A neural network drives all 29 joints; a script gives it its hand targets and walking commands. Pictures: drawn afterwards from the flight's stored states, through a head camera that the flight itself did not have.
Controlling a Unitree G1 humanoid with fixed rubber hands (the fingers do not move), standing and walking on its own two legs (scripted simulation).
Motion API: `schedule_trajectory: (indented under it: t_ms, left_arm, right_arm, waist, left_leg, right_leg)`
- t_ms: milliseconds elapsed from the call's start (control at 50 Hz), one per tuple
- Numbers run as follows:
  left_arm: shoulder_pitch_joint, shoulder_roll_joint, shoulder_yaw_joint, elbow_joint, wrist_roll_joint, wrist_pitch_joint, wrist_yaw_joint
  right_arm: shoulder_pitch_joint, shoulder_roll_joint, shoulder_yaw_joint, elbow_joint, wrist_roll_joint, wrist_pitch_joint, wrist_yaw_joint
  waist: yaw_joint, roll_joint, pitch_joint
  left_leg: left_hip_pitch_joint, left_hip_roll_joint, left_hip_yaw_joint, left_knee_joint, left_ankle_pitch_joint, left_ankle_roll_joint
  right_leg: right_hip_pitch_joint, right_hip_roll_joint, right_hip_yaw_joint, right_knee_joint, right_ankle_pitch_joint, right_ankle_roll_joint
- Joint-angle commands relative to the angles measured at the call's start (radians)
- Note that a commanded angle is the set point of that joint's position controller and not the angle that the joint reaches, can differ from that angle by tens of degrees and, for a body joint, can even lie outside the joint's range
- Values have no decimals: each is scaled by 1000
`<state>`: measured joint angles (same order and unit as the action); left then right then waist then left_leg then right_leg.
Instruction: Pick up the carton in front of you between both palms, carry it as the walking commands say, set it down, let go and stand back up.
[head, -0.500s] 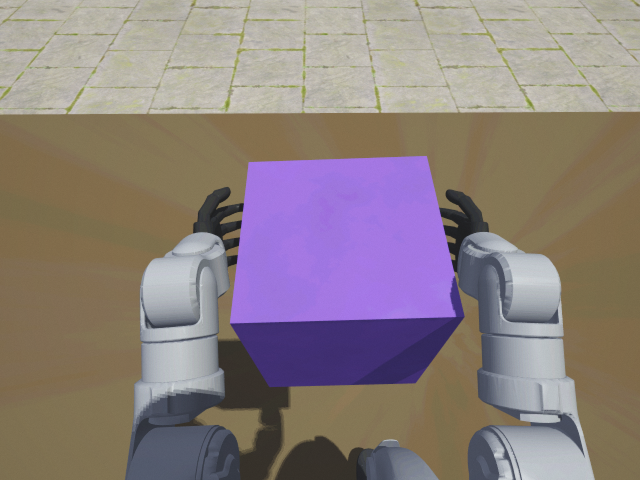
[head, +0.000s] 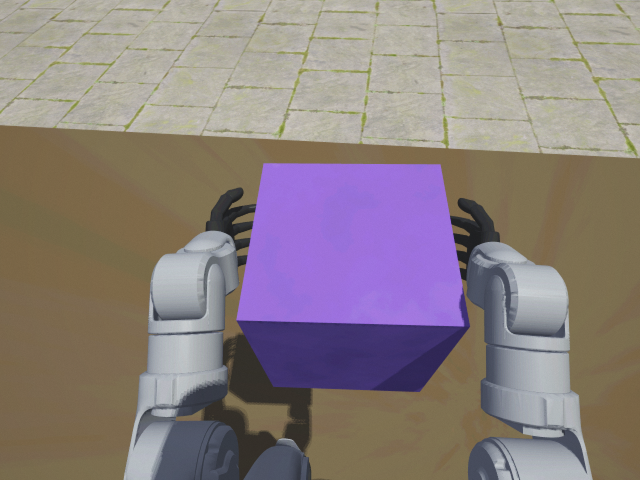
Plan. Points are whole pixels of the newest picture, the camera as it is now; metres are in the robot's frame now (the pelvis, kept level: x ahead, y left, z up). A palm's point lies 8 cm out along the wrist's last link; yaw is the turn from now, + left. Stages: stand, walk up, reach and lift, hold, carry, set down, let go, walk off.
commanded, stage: carry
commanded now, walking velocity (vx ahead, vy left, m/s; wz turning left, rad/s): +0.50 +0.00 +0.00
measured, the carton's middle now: (348, 287) +0.36 +0.02 +0.03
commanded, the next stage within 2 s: none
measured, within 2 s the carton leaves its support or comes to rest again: neither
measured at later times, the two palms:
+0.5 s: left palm (278, 118) +0.66 +0.16 +0.07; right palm (455, 128) +0.64 -0.14 +0.07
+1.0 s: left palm (296, 56) +0.94 +0.16 +0.04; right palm (431, 59) +0.95 -0.14 +0.03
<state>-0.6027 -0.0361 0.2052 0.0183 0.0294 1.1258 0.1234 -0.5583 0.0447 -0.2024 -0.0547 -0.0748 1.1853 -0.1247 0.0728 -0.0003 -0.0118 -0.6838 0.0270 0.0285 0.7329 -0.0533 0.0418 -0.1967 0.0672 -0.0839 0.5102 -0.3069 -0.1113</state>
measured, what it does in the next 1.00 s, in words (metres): goes down: left foot 0.03 m lower, then right foot 0.04 m lower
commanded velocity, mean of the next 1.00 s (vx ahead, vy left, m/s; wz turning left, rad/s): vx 0.50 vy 0.00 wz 0.00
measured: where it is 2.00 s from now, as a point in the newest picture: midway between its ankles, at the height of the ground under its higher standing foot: (348, 234)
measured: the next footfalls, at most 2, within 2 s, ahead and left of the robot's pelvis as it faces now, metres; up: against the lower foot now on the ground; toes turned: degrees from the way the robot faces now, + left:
left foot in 0.12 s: +0.25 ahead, +0.08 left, -0.03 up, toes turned +2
right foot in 0.64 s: +0.56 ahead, -0.05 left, -0.07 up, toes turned -2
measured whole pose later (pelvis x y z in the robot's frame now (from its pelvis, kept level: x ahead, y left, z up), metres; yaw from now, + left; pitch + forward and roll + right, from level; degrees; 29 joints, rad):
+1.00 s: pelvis +0.59 -0.01 -0.07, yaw +0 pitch +6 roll +2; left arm -0.60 -0.03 0.21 0.04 0.03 1.13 0.13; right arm -0.57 0.04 -0.19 -0.01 -0.07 1.18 -0.13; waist 0.07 0.00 -0.01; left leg -0.72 0.04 0.01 0.86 -0.12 0.03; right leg -0.25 0.06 -0.08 0.52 -0.26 -0.12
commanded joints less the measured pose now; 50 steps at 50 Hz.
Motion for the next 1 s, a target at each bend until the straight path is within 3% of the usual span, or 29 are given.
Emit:
schedule_trajectory:
  t_ms: [0, 40, 60, 80, 100, 120, 140, 160, 180, 200, 220, 280, 340, 380, 460, 520, 540, 580, 600, 620, 640, 660, 680, 700, 720, 760, 800, 880, 980]
  left_arm:
    - [-601, -1016, -710, -58, -430, 29, -260]
    - [-585, -1007, -699, -11, -419, 34, -262]
    - [-588, -1011, -694, 10, -419, 37, -265]
    - [-604, -1016, -693, 30, -419, 38, -268]
    - [-621, -1014, -687, 49, -415, 38, -271]
    - [-639, -1034, -683, 81, -415, 42, -274]
    - [-642, -1052, -662, 104, -410, 49, -270]
    - [-668, -1061, -665, 89, -406, 45, -266]
    - [-706, -1082, -662, 60, -409, 38, -261]
    - [-731, -1103, -660, 35, -409, 32, -253]
    - [-734, -1108, -653, 15, -403, 27, -243]
    - [-671, -1111, -649, -15, -370, 18, -213]
    - [-623, -1091, -655, -38, -342, 10, -194]
    - [-614, -1070, -668, -62, -331, 7, -187]
    - [-618, -1016, -690, -102, -325, 18, -180]
    - [-589, -973, -679, -67, -312, 39, -189]
    - [-583, -960, -669, -48, -307, 46, -195]
    - [-557, -940, -642, 10, -294, 54, -207]
    - [-557, -935, -625, 28, -290, 56, -214]
    - [-540, -929, -598, 57, -288, 58, -222]
    - [-565, -901, -579, 92, -275, 59, -223]
    - [-544, -921, -572, 126, -294, 57, -229]
    - [-563, -984, -587, 112, -322, 49, -239]
    - [-651, -1034, -614, 55, -357, 42, -250]
    - [-729, -1084, -643, 9, -397, 39, -259]
    - [-801, -1135, -678, -47, -456, 29, -266]
    - [-783, -1142, -691, -65, -475, 22, -267]
    - [-708, -1119, -699, -74, -471, 14, -269]
    - [-670, -1056, -712, -94, -458, 18, -264]
  right_arm:
    - [-676, 934, 688, -59, 349, -32, 174]
    - [-660, 912, 670, -21, 341, -20, 184]
    - [-650, 904, 655, 6, 335, -17, 189]
    - [-641, 897, 638, 32, 328, -17, 195]
    - [-630, 882, 614, 52, 322, -16, 200]
    - [-635, 870, 583, 88, 313, -13, 205]
    - [-636, 865, 576, 116, 308, -17, 210]
    - [-639, 918, 593, 125, 340, -20, 221]
    - [-710, 974, 620, 78, 383, -28, 231]
    - [-785, 1025, 648, 31, 427, -33, 240]
    - [-845, 1062, 672, -5, 466, -38, 246]
    - [-876, 1107, 708, -59, 523, -48, 248]
    - [-828, 1096, 709, -72, 527, -52, 250]
    - [-810, 1080, 714, -82, 524, -54, 252]
    - [-774, 1034, 718, -87, 513, -45, 251]
    - [-709, 995, 702, -28, 484, -33, 252]
    - [-705, 988, 698, -7, 479, -30, 253]
    - [-716, 985, 693, 39, 475, -24, 257]
    - [-724, 986, 687, 60, 474, -23, 259]
    - [-750, 984, 676, 76, 467, -23, 260]
    - [-750, 1021, 667, 114, 473, -11, 257]
    - [-753, 1012, 647, 122, 464, -9, 251]
    - [-783, 1028, 640, 100, 455, -13, 246]
    - [-827, 1053, 642, 69, 450, -22, 240]
    - [-847, 1062, 641, 45, 445, -28, 231]
    - [-835, 1079, 641, 13, 434, -39, 210]
    - [-786, 1077, 644, 2, 416, -49, 192]
    - [-726, 1051, 661, -21, 380, -64, 172]
    - [-722, 992, 690, -68, 370, -55, 166]
  waist:
    - [50, -107, -395]
    - [24, -121, -390]
    - [-16, -117, -412]
    - [-69, -88, -450]
    - [-101, -5, -488]
    - [-81, 172, -542]
    - [-149, 302, -622]
    - [-135, 207, -567]
    - [-143, 127, -512]
    - [-125, 50, -457]
    - [-113, 33, -445]
    - [-101, 60, -461]
    - [-128, 92, -476]
    - [-142, 99, -477]
    - [-172, 101, -437]
    - [-189, 110, -401]
    - [-173, 120, -394]
    - [-93, 110, -430]
    - [-49, 68, -464]
    - [-37, -50, -513]
    - [-27, -262, -586]
    - [3, -257, -628]
    - [9, -178, -580]
    - [-17, -91, -512]
    - [-39, -39, -462]
    - [-49, -39, -444]
    - [-44, -73, -458]
    - [-11, -96, -477]
    - [24, -103, -439]
  left_leg:
    - [0, -78, 99, -191, 131, 20]
    - [168, -86, 109, -298, 192, 54]
    - [307, -95, 126, -335, 221, 63]
    - [495, -72, 124, -370, 274, 66]
    - [718, 56, -4, -281, 435, 68]
    - [960, 289, -289, -113, 824, 129]
    - [1088, 395, -586, -187, 416, 333]
    - [1000, 339, -596, -271, 119, 315]
    - [904, 291, -531, -301, 39, 278]
    - [797, 263, -451, -319, 77, 240]
    - [716, 251, -405, -336, 84, 228]
    - [667, 215, -315, -340, 183, 202]
    - [767, 193, -243, -294, 445, 185]
    - [817, 174, -204, -269, 544, 166]
    - [856, 101, -124, -229, 594, 136]
    - [849, 76, -88, -184, 550, 123]
    - [817, 77, -76, -149, 540, 112]
    - [718, 66, -10, 31, 575, 69]
    - [593, 44, 26, 184, 425, 43]
    - [370, 4, 45, 362, -45, 26]
    - [48, -129, 2, 616, -564, -24]
    - [-99, -110, -55, 768, -584, -18]
    - [-133, -61, -76, 739, -518, 6]
    - [-121, -37, -72, 671, -448, 14]
    - [-82, -13, -75, 587, -393, 14]
    - [17, 1, -56, 486, -352, 0]
    - [-4, 6, -36, 411, -304, -12]
    - [-110, 8, -5, 263, -173, -20]
    - [-94, -30, 42, 22, 22, -3]
  right_leg:
    - [407, -179, 143, 28, 847, -50]
    - [339, -181, 119, 103, 847, -28]
    - [285, -177, 87, 198, 869, -7]
    - [193, -157, 37, 344, 777, 20]
    - [-19, -124, 22, 523, 464, 42]
    - [-279, -38, 36, 668, -234, 73]
    - [-511, 26, 85, 923, -347, 93]
    - [-583, -21, 115, 929, -280, 61]
    - [-600, -44, 115, 890, -211, 52]
    - [-577, -74, 113, 820, -153, 57]
    - [-532, -93, 118, 759, -117, 64]
    - [-489, -105, 85, 642, -74, 90]
    - [-570, -105, 55, 529, 21, 98]
    - [-596, -99, 45, 456, 108, 93]
    - [-557, -54, -6, 216, 305, 74]
    - [-446, -20, -42, 7, 434, 56]
    - [-371, -16, -42, -48, 465, 40]
    - [-104, -3, -72, -134, 520, 12]
    - [81, -53, -37, -128, 562, 7]
    - [297, -236, 150, 33, 900, 11]
    - [581, -461, 519, 101, 1057, -165]
    - [621, -502, 663, 38, 679, -273]
    - [513, -421, 646, -32, 391, -229]
    - [384, -376, 567, -69, 310, -179]
    - [268, -356, 502, -97, 324, -148]
    - [139, -326, 428, -135, 300, -116]
    - [168, -306, 369, -121, 407, -113]
    - [316, -281, 284, -55, 751, -87]
    - [384, -212, 203, -13, 844, -58]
